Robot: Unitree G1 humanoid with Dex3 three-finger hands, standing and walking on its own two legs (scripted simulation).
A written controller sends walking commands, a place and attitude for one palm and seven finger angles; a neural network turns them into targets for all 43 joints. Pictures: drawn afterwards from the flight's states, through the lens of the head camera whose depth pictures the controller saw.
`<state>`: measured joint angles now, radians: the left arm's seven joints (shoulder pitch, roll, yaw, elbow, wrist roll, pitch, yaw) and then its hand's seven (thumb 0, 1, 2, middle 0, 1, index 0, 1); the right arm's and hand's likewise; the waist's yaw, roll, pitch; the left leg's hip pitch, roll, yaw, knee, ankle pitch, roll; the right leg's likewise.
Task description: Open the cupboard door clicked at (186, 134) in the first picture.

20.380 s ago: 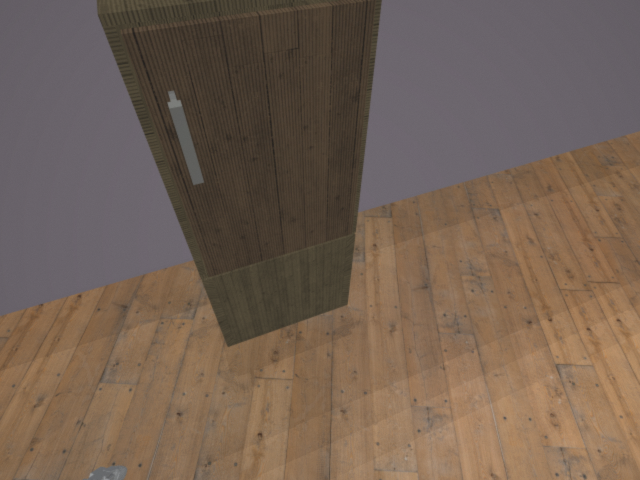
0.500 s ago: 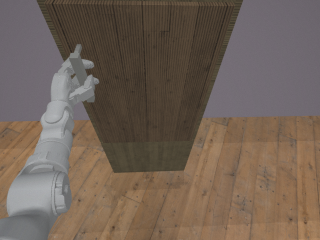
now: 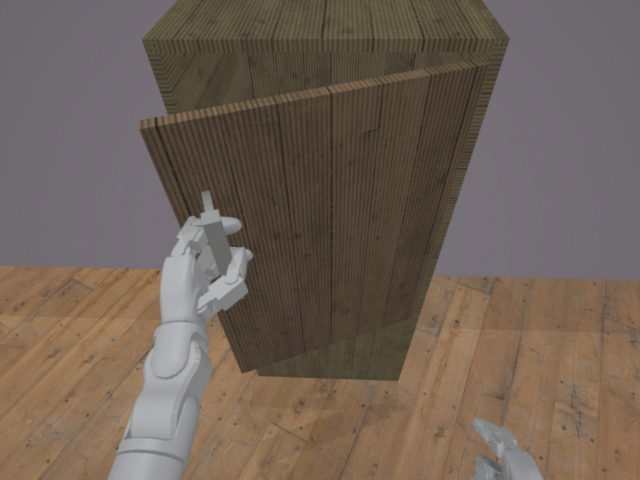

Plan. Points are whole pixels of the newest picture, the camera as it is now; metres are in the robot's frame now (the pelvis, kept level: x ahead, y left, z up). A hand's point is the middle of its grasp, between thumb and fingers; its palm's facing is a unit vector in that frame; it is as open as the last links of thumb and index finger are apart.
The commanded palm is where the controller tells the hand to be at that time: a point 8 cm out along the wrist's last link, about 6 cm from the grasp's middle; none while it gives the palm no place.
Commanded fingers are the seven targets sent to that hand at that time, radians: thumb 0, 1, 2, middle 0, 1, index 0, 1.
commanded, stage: pull the door open along its arc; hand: left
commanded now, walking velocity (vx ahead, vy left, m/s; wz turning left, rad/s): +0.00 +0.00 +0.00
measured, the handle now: (222, 249) +0.38 +0.15 +0.10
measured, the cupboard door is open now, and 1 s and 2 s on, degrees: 21 39 70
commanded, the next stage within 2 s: open thumb and fingers to let go in 0.36 s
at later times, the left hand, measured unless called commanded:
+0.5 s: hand (300, 351) +0.23 +0.04 +0.11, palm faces +0.37 -0.93 -0.01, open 6.2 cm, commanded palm +0.19 +0.08 +0.10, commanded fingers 0.00 0.69 0.81 -0.38 -1.33 -0.38 -1.33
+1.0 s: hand (301, 331) +0.26 +0.04 +0.11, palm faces +0.46 -0.89 -0.01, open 12.6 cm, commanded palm +0.21 +0.09 +0.10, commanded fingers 0.00 -0.50 0.30 -0.25 -0.90 -0.25 -0.90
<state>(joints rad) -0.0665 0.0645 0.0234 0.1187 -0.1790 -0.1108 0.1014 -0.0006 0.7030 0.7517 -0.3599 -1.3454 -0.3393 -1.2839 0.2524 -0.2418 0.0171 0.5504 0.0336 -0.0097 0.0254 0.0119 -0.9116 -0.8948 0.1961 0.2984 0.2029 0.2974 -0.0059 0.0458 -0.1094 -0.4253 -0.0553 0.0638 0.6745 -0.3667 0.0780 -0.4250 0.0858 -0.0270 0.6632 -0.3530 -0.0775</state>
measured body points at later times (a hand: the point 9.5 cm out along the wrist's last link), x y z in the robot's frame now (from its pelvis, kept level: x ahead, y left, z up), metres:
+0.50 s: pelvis -0.01 -0.05 +0.00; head -0.03 -0.09 +0.44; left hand +0.21 +0.08 +0.11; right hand +0.21 -0.24 -0.09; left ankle -0.02 +0.07 -0.72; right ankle -0.01 -0.07 -0.72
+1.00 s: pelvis -0.01 -0.11 +0.00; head -0.01 -0.17 +0.45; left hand +0.23 +0.08 +0.11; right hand +0.19 -0.32 -0.11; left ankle -0.01 +0.07 -0.71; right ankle -0.01 -0.07 -0.72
